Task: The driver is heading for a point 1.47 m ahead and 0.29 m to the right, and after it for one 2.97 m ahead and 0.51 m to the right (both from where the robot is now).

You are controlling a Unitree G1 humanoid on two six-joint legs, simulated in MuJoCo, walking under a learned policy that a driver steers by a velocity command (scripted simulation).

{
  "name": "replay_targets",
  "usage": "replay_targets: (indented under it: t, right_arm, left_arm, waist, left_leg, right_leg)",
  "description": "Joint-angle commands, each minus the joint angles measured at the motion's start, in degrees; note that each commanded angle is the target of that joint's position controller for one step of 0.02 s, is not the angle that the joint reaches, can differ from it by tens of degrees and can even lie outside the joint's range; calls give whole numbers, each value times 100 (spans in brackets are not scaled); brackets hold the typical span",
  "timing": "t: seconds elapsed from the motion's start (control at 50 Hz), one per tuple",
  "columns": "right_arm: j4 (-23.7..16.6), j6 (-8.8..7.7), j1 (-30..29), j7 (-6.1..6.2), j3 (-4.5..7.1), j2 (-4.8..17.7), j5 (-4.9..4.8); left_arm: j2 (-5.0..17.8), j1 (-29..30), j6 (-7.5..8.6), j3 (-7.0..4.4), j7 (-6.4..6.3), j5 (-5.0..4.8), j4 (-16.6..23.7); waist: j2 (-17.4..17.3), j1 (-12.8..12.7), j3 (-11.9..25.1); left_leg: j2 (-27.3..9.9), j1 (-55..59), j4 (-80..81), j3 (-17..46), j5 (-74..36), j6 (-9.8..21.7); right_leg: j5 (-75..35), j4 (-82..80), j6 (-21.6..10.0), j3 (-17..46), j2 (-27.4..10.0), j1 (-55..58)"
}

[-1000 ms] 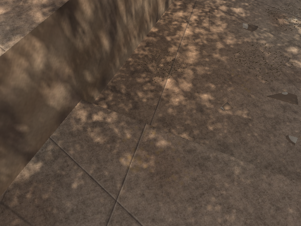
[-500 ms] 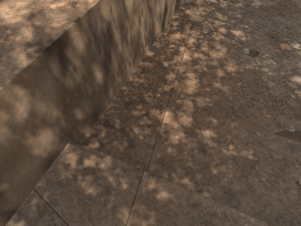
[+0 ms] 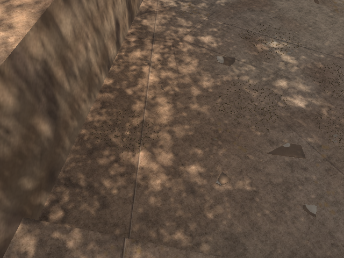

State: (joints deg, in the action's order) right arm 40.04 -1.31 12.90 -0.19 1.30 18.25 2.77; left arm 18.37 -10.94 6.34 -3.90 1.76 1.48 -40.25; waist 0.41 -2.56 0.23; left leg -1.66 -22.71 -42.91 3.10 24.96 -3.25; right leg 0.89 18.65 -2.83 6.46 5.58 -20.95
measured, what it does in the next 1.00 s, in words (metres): steps on the spot, turning right: left foot, then right foot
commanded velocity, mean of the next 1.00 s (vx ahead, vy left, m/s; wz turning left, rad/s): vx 0.01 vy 0.00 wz -0.41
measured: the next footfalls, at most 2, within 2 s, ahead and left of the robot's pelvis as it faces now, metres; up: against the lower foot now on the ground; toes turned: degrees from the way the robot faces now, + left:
left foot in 0.08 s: +0.05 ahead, +0.13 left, +0.00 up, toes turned -4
right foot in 0.60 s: +0.02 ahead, -0.13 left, +0.00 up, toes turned -25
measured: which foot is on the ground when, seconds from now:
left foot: up 0.00-0.06, down 0.08-0.62, up 0.64-0.90, down 0.92-1.00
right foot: down 0.00-0.08, up 0.10-0.58, down 0.60-1.00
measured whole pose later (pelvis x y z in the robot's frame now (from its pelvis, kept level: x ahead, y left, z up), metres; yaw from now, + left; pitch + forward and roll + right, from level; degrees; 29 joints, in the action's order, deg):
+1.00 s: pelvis +0.04 -0.03 -0.01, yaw -23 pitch +1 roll -2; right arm 44.2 -3.7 15.9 -3.1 1.3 15.8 0.9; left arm 14.8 -6.5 4.0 -2.4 3.9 0.3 -35.5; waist -1.6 3.2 -1.6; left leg -4.6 -19.8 -35.3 -0.6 16.8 -1.6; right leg 18.5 31.4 -3.1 -3.4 3.2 -14.3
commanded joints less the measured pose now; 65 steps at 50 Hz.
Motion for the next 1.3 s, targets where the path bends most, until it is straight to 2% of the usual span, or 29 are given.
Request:
replay_targets:
  t: [0.02,0.08,0.1,0.12,0.14,0.18,0.22,0.26,0.36,0.44,0.54,0.6,0.62,0.64,0.66,0.68,0.72,0.76,0.82,0.86,0.92,0.96,1.0,1.06,1.14,1.2,1.26,1.28,1.3]
  right_arm:
    - [31,-57,904,46,133,578,-84]
    - [-105,-234,1047,85,189,762,-218]
    - [-304,-310,920,194,355,1386,-168]
    - [-290,-383,554,186,350,1304,89]
    - [-394,-424,278,199,294,1012,23]
    - [-619,-497,-560,182,114,489,-188]
    - [-736,-510,-607,272,146,619,-171]
    - [-699,-468,-197,328,245,865,-104]
    - [-193,-316,1177,248,511,1162,-81]
    - [-388,-317,566,167,622,1149,63]
    - [-490,-314,105,315,689,1157,101]
    - [-315,-223,179,274,591,971,-4]
    - [-377,-194,488,244,496,608,16]
    - [-720,-249,462,247,315,208,79]
    - [-680,-343,99,175,288,333,129]
    - [-650,-387,-251,164,292,401,60]
    - [-407,-374,-42,210,470,902,77]
    - [-284,-286,187,139,393,728,100]
    - [225,-102,869,-301,242,268,-22]
    - [210,-72,622,-601,140,73,-141]
    - [91,-291,346,-501,179,348,-319]
    - [-395,-440,-634,-225,313,1137,-237]
    - [-301,-447,-544,-88,324,1028,-134]
    - [-185,-377,-151,-31,162,346,-20]
    - [-104,-297,-71,-161,125,179,88]
    - [-51,-248,-115,-431,125,185,-28]
    - [33,-471,122,-525,263,474,-122]
    - [86,-565,425,-505,324,560,-65]
    - [107,-651,952,-306,459,1024,-40]
  left_arm:
    - [779,291,27,-206,26,3,668]
    - [393,140,-103,-30,67,132,658]
    - [69,149,-105,71,61,169,970]
    - [194,188,-104,94,89,388,876]
    - [469,94,-154,-12,28,339,640]
    - [794,-229,-182,-198,-111,344,462]
    - [541,-120,-210,-105,22,345,480]
    - [330,79,-234,-30,190,122,519]
    - [157,485,-367,57,294,78,603]
    - [352,283,-393,5,295,136,439]
    - [426,369,-398,-82,428,30,377]
    - [572,318,-264,-239,406,-56,399]
    - [992,77,-204,-381,304,-23,426]
    - [1589,-523,-190,-533,159,-92,452]
    - [1371,-1022,-38,-535,49,85,268]
    - [1220,-1017,102,-551,-14,130,129]
    - [775,-409,82,-392,4,-108,303]
    - [723,167,-9,-325,23,-142,553]
    - [396,1071,-29,-146,133,-115,936]
    - [452,898,-121,-119,253,-139,905]
    - [418,326,-244,-72,487,-236,700]
    - [952,-708,-193,-324,219,-145,657]
    - [1125,-268,-165,-423,-57,-38,851]
    - [683,-288,-122,-320,-247,-36,778]
    - [678,366,-29,-341,-430,61,757]
    - [783,143,-218,-352,-377,190,608]
    - [677,62,-312,-236,-286,206,394]
    - [479,-45,-289,-148,-284,308,272]
    - [-5,-64,-218,13,-290,354,519]
  waist:
    - [500,277,686]
    - [278,404,778]
    - [-853,321,728]
    - [-714,313,243]
    - [-337,248,344]
    - [-625,-88,338]
    - [-491,35,382]
    - [-380,334,343]
    - [-578,872,202]
    - [-818,631,173]
    - [-728,483,161]
    - [-414,321,329]
    - [323,378,833]
    - [1095,198,1492]
    - [392,-145,1048]
    - [525,-179,442]
    - [644,170,427]
    - [542,561,316]
    - [307,950,311]
    - [210,695,215]
    - [-74,469,281]
    - [-282,-339,387]
    - [-82,-191,338]
    - [790,55,-9]
    - [386,301,-90]
    - [521,154,-221]
    - [389,335,-225]
    - [170,497,-47]
    - [-871,600,576]
  left_leg:
    - [208,840,889,-203,-671,242]
    - [-161,1646,2262,48,-1833,1194]
    - [-1684,2208,2851,2000,-2570,2827]
    - [-2729,1991,3484,2946,-2705,3330]
    - [-2391,1771,3512,2276,-2333,2765]
    - [-1462,1414,3396,934,-2543,1948]
    - [-1190,1435,3267,163,-3542,1794]
    - [-1055,1918,3130,-319,-3992,1780]
    - [-1722,3396,2772,-336,-5244,2032]
    - [-1942,2860,2922,-513,-5051,2013]
    - [-1972,2674,2845,-886,-3849,1575]
    - [-1586,2151,2193,-1226,-2651,1090]
    - [-968,1625,1270,-1821,-1705,560]
    - [-150,23,44,-1756,978,-19]
    - [-97,-960,-559,-584,1778,-27]
    - [-270,-1410,-1185,-277,1558,2]
    - [-341,-1182,-1778,-195,1174,3]
    - [-312,-465,-1738,-188,414,10]
    - [-426,663,-786,-324,-866,-147]
    - [-484,894,120,-427,-1013,-294]
    - [-456,1090,1147,-423,-2634,-78]
    - [-635,54,1171,94,-3165,866]
    - [-451,-643,1303,175,-2244,946]
    - [-167,-842,5,-312,-88,492]
    - [-219,-378,240,-398,-233,418]
    - [-2,253,959,-555,-923,618]
    - [302,1354,1729,-596,-1363,1090]
    - [182,1993,1808,-312,-1380,1279]
    - [-819,3239,2032,1600,-1365,2187]
  right_leg:
    - [967,-366,-1232,1725,-1571,173]
    - [1424,299,-839,1787,-1178,-277]
    - [2524,1188,-110,745,-149,-1617]
    - [2856,2439,388,316,-170,-2244]
    - [2578,3439,459,252,-553,-1901]
    - [2145,4558,610,-104,-436,-1502]
    - [1906,5301,748,-502,-424,-1305]
    - [1632,4884,898,-645,-579,-1426]
    - [1757,2651,910,-859,-974,-1691]
    - [1721,1942,497,-1019,-911,-701]
    - [1393,1168,161,-930,-819,30]
    - [-386,28,-367,-1056,-470,1170]
    - [-2601,192,-987,-370,-1070,2194]
    - [-4114,222,-2283,1621,-2420,3742]
    - [-3222,112,-2292,1957,-2707,3772]
    - [-2823,37,-1961,1454,-2489,3277]
    - [-2920,-115,-1651,880,-2247,2459]
    - [-2609,-447,-1363,421,-1998,1335]
    - [-2049,-273,-731,-407,-1459,224]
    - [-1184,163,-565,-360,-1444,169]
    - [353,727,-414,27,-1409,488]
    - [1245,698,-391,-134,-990,1323]
    - [959,601,-886,-22,-1330,1884]
    - [-125,-359,-1856,1017,-2782,1941]
    - [-350,-480,-1091,-51,-2360,1893]
    - [1848,-920,-897,-317,-2295,1686]
    - [2775,-428,-802,-628,-2225,1279]
    - [2577,330,-646,-930,-2026,959]
    - [2472,2187,-63,-1656,-1121,-161]
Velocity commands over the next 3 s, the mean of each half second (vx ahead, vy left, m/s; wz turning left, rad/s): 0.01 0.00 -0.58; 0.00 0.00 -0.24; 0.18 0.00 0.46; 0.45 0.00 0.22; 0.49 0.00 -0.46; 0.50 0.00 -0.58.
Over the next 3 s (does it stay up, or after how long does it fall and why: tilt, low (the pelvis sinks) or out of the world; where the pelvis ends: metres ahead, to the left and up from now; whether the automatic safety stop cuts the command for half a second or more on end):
stays up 0.99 0.05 -0.13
